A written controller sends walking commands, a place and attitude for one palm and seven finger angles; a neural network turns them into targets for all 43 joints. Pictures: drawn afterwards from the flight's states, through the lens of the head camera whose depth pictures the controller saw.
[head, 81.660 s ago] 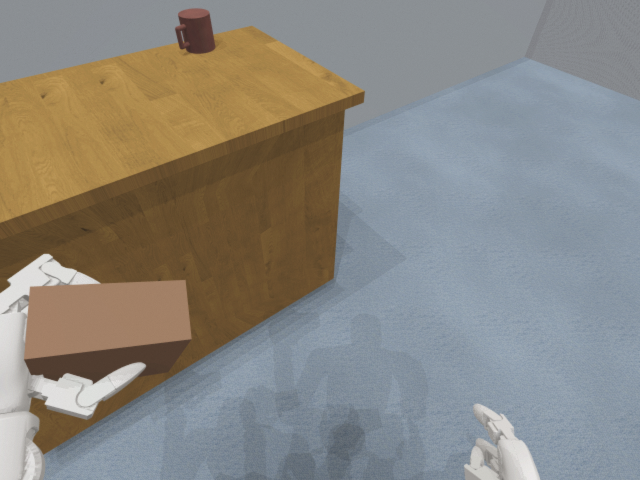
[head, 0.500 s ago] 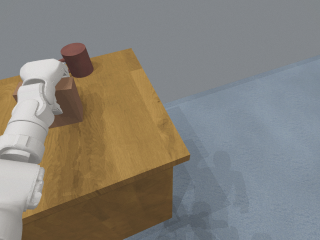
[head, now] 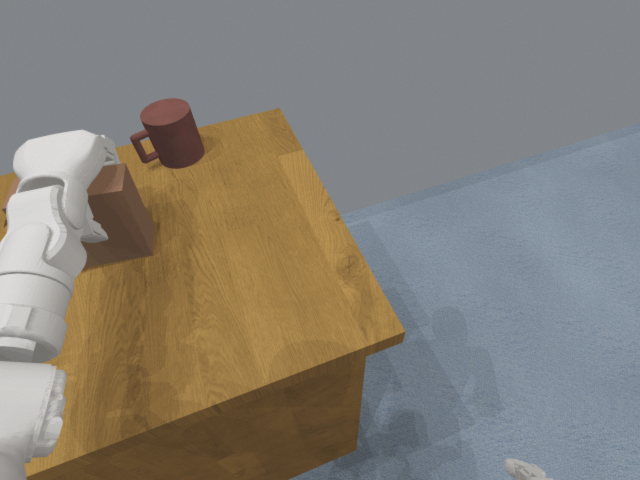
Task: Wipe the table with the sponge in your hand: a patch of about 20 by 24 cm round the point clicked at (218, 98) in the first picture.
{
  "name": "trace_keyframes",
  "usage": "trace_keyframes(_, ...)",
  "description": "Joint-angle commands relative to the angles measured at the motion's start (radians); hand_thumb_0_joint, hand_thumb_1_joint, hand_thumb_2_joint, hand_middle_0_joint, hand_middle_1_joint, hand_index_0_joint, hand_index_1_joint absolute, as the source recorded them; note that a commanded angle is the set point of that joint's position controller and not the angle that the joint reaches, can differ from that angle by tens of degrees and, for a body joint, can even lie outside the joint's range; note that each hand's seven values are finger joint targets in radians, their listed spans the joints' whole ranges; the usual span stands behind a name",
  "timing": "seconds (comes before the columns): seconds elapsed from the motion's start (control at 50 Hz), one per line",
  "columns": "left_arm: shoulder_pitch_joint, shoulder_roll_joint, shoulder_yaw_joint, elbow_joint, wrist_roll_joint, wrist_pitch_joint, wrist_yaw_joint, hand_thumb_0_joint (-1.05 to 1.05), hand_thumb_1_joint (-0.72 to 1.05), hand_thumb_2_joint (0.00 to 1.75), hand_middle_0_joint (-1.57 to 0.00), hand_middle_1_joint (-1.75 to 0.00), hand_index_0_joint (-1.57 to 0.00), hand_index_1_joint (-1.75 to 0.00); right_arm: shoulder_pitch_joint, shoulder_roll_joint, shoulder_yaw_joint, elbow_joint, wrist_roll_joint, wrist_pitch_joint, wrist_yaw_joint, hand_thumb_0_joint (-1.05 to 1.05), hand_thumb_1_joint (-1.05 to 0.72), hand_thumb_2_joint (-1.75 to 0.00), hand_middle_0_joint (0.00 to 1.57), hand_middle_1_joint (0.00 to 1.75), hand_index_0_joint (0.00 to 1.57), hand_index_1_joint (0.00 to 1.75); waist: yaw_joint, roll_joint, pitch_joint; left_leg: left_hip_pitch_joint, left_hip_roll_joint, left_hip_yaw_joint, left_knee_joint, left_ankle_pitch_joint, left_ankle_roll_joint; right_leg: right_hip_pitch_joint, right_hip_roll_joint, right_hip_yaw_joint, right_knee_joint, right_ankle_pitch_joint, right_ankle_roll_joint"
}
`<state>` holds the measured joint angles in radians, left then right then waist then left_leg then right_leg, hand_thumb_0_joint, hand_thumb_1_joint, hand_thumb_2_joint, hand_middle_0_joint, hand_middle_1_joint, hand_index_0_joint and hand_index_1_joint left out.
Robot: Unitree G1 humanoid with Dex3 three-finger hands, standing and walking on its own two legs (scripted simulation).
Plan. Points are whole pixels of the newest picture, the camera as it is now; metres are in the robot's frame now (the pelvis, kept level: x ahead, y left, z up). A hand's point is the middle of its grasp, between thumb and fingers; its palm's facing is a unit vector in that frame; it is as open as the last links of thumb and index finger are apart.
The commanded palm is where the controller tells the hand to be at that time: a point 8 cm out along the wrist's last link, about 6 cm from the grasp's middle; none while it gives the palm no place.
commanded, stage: slide back across to the first lane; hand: left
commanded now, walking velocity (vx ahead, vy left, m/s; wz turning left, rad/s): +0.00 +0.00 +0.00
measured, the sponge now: (94, 229) +0.40 +0.32 +0.10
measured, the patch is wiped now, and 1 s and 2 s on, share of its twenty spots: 1.00 1.00 1.00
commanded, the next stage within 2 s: wipe back along the first lane in 0.18 s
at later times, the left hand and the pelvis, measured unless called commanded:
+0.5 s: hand (46, 218) +0.38 +0.35 +0.15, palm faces -0.05 -0.01 -1.00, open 9.8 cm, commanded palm +0.35 +0.35 +0.20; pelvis +0.00 +0.02 +0.00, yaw +2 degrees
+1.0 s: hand (40, 257) +0.32 +0.33 +0.14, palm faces +0.01 -0.02 -1.00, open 9.8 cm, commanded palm +0.29 +0.32 +0.18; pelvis -0.02 +0.01 +0.00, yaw +2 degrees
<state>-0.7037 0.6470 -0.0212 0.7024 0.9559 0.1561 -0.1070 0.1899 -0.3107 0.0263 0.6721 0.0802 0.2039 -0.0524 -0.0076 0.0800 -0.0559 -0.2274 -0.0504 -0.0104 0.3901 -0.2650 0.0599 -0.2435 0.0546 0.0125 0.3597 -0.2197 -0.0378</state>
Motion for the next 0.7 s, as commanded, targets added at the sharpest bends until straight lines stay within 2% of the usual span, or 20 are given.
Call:
trace_keyframes(0.0,-0.354,0.365,0.107,-0.199,0.016,0.019,-0.012,0.0,0.1,1.3,-1.2,-1.6,-1.2,-1.6,-0.063,-0.142,-0.042,-0.12,-0.004,-0.026,-0.009,0.0,-0.9,-0.9,0.2,0.3,0.2,0.3,0.015,-0.055,-0.287,0.082,0.016,-0.022,-0.002,0.492,0.005,0.224,-0.035,0.004,0.014,0.442,-0.029)
trace_keyframes(0.02,-0.385,0.356,0.099,-0.226,0.016,0.015,-0.022,0.0,0.1,1.3,-1.2,-1.6,-1.2,-1.6,-0.068,-0.142,-0.043,-0.123,-0.006,-0.029,-0.011,0.0,-0.9,-0.9,0.2,0.3,0.2,0.3,0.013,-0.009,-0.298,0.108,0.02,-0.03,-0.005,0.535,0.0,0.201,-0.035,0.004,0.008,0.433,-0.035)
trace_keyframes(0.04,-0.386,0.337,0.079,-0.212,0.019,0.017,-0.026,0.0,0.1,1.3,-1.2,-1.6,-1.2,-1.6,-0.056,-0.14,-0.045,-0.116,-0.005,-0.031,-0.011,0.0,-0.9,-0.9,0.2,0.3,0.2,0.3,0.003,-0.013,-0.281,0.127,0.022,-0.032,0.004,0.551,-0.002,0.179,-0.031,-0.004,0.007,0.422,-0.033)
trace_keyframes(0.08,-0.354,0.355,0.099,-0.226,0.016,0.008,-0.036,0.0,0.1,1.3,-1.2,-1.6,-1.2,-1.6,-0.051,-0.143,-0.048,-0.117,-0.007,-0.035,-0.01,0.0,-0.9,-0.9,0.2,0.3,0.2,0.3,0.011,-0.021,-0.307,0.149,0.021,-0.036,0.011,0.577,-0.008,0.187,-0.029,-0.006,0.003,0.426,-0.033)
trace_keyframes(0.14,-0.364,0.356,0.1,-0.229,0.009,-0.013,-0.056,0.0,0.1,1.3,-1.2,-1.6,-1.2,-1.6,-0.042,-0.146,-0.05,-0.109,-0.008,-0.037,-0.012,0.0,-0.9,-0.9,0.2,0.3,0.2,0.3,-0.001,-0.004,-0.307,0.178,0.028,-0.045,0.019,0.633,-0.016,0.161,-0.029,-0.011,0.001,0.43,-0.033)
trace_keyframes(0.16,-0.37,0.339,0.085,-0.237,0.012,-0.022,-0.06,0.0,0.1,1.3,-1.2,-1.6,-1.2,-1.6,-0.04,-0.145,-0.051,-0.109,-0.009,-0.037,-0.012,0.0,-0.9,-0.9,0.2,0.3,0.2,0.3,-0.004,-0.007,-0.309,0.187,0.027,-0.049,0.025,0.657,-0.021,0.15,-0.026,-0.015,0.001,0.433,-0.033)
trace_keyframes(0.22,-0.346,0.371,0.125,-0.268,0.003,-0.045,-0.068,0.0,0.1,1.3,-1.2,-1.6,-1.2,-1.6,-0.041,-0.147,-0.052,-0.118,-0.014,-0.037,-0.01,0.0,-0.9,-0.9,0.2,0.3,0.2,0.3,0.012,0.017,-0.336,0.202,0.032,-0.063,0.028,0.733,-0.032,0.154,-0.027,-0.014,-0.002,0.447,-0.04)
trace_keyframes(0.26,-0.337,0.358,0.118,-0.261,0.003,-0.055,-0.066,0.0,0.1,1.3,-1.2,-1.6,-1.2,-1.6,-0.031,-0.147,-0.056,-0.11,-0.015,-0.035,-0.007,0.0,-0.9,-0.9,0.2,0.3,0.2,0.3,0.005,-0.006,-0.326,0.216,0.036,-0.063,0.036,0.743,-0.034,0.134,-0.024,-0.021,-0.001,0.434,-0.033)
trace_keyframes(0.28,-0.331,0.328,0.094,-0.286,-0.001,-0.06,-0.067,0.0,0.1,1.3,-1.2,-1.6,-1.2,-1.6,-0.033,-0.144,-0.056,-0.117,-0.016,-0.035,-0.004,0.0,-0.9,-0.9,0.2,0.3,0.2,0.3,0.006,0.005,-0.337,0.223,0.036,-0.067,0.036,0.752,-0.039,0.132,-0.024,-0.022,0.0,0.427,-0.033)
trace_keyframes(0.3,-0.297,0.332,0.109,-0.303,-0.004,-0.065,-0.064,0.0,0.1,1.3,-1.2,-1.6,-1.2,-1.6,-0.035,-0.143,-0.06,-0.121,-0.017,-0.036,0.0,0.0,-0.9,-0.9,0.2,0.3,0.2,0.3,0.016,0.003,-0.349,0.231,0.037,-0.069,0.04,0.762,-0.04,0.136,-0.025,-0.02,-0.001,0.427,-0.033)
trace_keyframes(0.32,-0.269,0.323,0.114,-0.325,-0.016,-0.066,-0.066,0.0,0.1,1.3,-1.2,-1.6,-1.2,-1.6,-0.048,-0.141,-0.057,-0.132,-0.017,-0.037,0.003,0.0,-0.9,-0.9,0.2,0.3,0.2,0.3,0.025,0.027,-0.347,0.227,0.038,-0.074,0.035,0.791,-0.044,0.14,-0.026,-0.019,-0.002,0.428,-0.039)
trace_keyframes(0.34,-0.253,0.287,0.088,-0.325,-0.022,-0.063,-0.062,0.0,0.1,1.3,-1.2,-1.6,-1.2,-1.6,-0.043,-0.139,-0.058,-0.127,-0.017,-0.035,0.007,0.0,-0.9,-0.9,0.2,0.3,0.2,0.3,0.016,0.011,-0.334,0.235,0.042,-0.077,0.038,0.783,-0.046,0.128,-0.025,-0.024,0.002,0.415,-0.033)
trace_keyframes(0.4,-0.187,0.313,0.133,-0.378,-0.032,-0.057,-0.045,0.0,0.1,1.3,-1.2,-1.6,-1.2,-1.6,-0.059,-0.142,-0.061,-0.133,-0.019,-0.032,0.017,0.0,-0.9,-0.9,0.2,0.3,0.2,0.3,0.037,-0.002,-0.336,0.218,0.041,-0.076,0.027,0.758,-0.05,0.15,-0.025,-0.022,-0.002,0.404,-0.034)
trace_keyframes(0.42,-0.176,0.293,0.124,-0.387,-0.041,-0.05,-0.045,0.0,0.1,1.3,-1.2,-1.6,-1.2,-1.6,-0.072,-0.141,-0.057,-0.142,-0.021,-0.033,0.018,0.0,-0.9,-0.9,0.2,0.3,0.2,0.3,0.04,0.01,-0.335,0.214,0.042,-0.079,0.022,0.767,-0.052,0.152,-0.026,-0.021,-0.005,0.4,-0.038)
trace_keyframes(0.48,-0.128,0.292,0.129,-0.373,-0.038,-0.024,-0.03,0.0,0.1,1.3,-1.2,-1.6,-1.2,-1.6,-0.079,-0.144,-0.056,-0.13,-0.018,-0.031,0.022,0.0,-0.9,-0.9,0.2,0.3,0.2,0.3,0.039,-0.038,-0.296,0.18,0.039,-0.07,0.006,0.666,-0.05,0.157,-0.026,-0.025,-0.011,0.358,-0.034)
trace_keyframes(0.5,-0.108,0.299,0.135,-0.375,-0.037,-0.016,-0.026,0.0,0.1,1.3,-1.2,-1.6,-1.2,-1.6,-0.085,-0.143,-0.053,-0.132,-0.017,-0.031,0.023,0.0,-0.9,-0.9,0.2,0.3,0.2,0.3,0.046,-0.03,-0.284,0.165,0.036,-0.067,-0.002,0.642,-0.049,0.165,-0.027,-0.025,-0.011,0.351,-0.035)
trace_keyframes(0.54,-0.12,0.279,0.114,-0.4,-0.035,-0.003,-0.025,0.0,0.1,1.3,-1.2,-1.6,-1.2,-1.6,-0.098,-0.142,-0.051,-0.132,-0.016,-0.031,0.024,0.0,-0.9,-0.9,0.2,0.3,0.2,0.3,0.04,-0.022,-0.283,0.168,0.039,-0.071,-0.008,0.625,-0.048,0.163,-0.028,-0.025,-0.011,0.335,-0.037)
trace_keyframes(0.64,-0.032,0.256,0.111,-0.448,-0.039,0.019,-0.028,0.0,0.1,1.3,-1.2,-1.6,-1.2,-1.6,-0.124,-0.135,-0.046,-0.146,-0.016,-0.038,0.027,0.0,-0.9,-0.9,0.2,0.3,0.2,0.3,0.051,-0.03,-0.272,0.159,0.037,-0.07,-0.017,0.578,-0.043,0.183,-0.028,-0.024,-0.012,0.311,-0.038)
trace_keyframes(0.66,-0.008,0.239,0.102,-0.47,-0.044,0.023,-0.028,0.0,0.1,1.3,-1.2,-1.6,-1.2,-1.6,-0.131,-0.132,-0.046,-0.152,-0.016,-0.038,0.028,0.0,-0.9,-0.9,0.2,0.3,0.2,0.3,0.054,-0.021,-0.256,0.159,0.038,-0.071,-0.021,0.576,-0.046,0.177,-0.028,-0.026,-0.016,0.304,-0.038)
trace_keyframes(0.68,0.016,0.247,0.114,-0.475,-0.045,0.026,-0.027,0.0,0.1,1.3,-1.2,-1.6,-1.2,-1.6,-0.133,-0.132,-0.046,-0.153,-0.018,-0.04,0.03,0.0,-0.9,-0.9,0.2,0.3,0.2,0.3,0.058,-0.02,-0.246,0.155,0.037,-0.072,-0.021,0.571,-0.046,0.178,-0.026,-0.025,-0.016,0.302,-0.039)
